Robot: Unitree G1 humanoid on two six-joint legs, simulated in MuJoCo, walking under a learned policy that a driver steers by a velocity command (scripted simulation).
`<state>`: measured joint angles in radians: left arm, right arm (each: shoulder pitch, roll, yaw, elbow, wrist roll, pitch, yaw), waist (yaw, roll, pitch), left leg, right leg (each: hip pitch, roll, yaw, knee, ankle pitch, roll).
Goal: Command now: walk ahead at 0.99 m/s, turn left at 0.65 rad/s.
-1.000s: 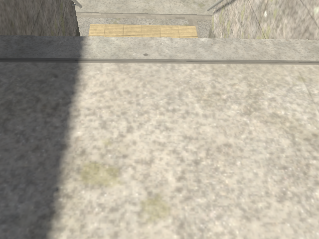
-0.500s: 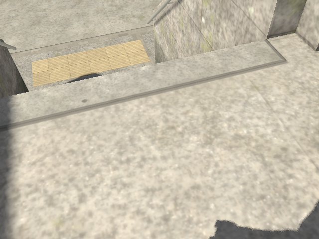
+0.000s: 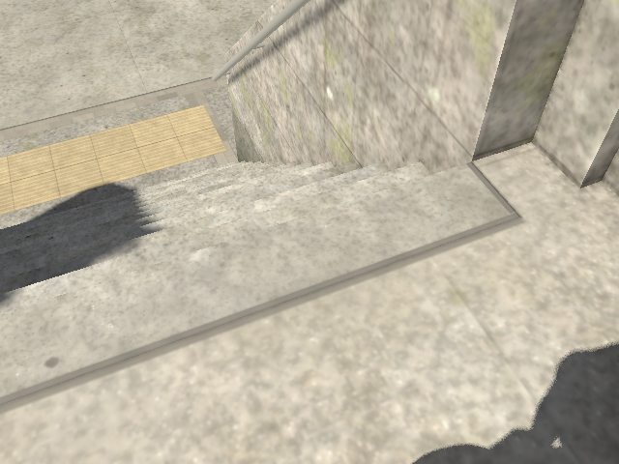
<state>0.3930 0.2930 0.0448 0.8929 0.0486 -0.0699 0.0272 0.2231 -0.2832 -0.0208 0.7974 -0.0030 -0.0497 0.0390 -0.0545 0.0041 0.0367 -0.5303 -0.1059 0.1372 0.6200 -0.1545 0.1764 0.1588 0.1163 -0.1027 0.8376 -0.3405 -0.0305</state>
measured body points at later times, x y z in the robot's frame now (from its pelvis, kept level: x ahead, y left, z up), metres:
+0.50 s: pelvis +0.49 -0.01 +0.03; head +0.52 +0.01 +0.48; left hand +0.56 +0.31 -0.05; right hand +0.65 -0.28 -0.09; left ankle +0.29 +0.01 -0.58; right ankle +0.60 -0.11 -0.70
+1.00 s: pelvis +0.84 +0.20 +0.02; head +0.87 +0.22 +0.47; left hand +0.70 +0.43 -0.10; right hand +1.10 +0.11 -0.11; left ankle +0.85 +0.26 -0.70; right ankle +0.93 +0.07 -0.61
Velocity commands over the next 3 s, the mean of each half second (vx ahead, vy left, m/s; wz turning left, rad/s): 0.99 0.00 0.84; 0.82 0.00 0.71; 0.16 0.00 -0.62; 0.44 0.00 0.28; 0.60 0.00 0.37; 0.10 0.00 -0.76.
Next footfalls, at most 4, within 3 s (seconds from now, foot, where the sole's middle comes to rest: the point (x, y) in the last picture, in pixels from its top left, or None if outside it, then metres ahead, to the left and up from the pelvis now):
0.40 right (355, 389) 0.63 -0.10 -0.73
0.84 left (190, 302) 0.89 0.28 -0.73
1.44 right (222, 255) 1.19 0.24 -0.94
2.34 left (97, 279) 1.28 0.69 -1.14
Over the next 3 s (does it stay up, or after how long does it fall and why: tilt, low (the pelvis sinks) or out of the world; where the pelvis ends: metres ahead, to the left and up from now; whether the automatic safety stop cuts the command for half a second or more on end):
stays up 1.35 0.55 -0.41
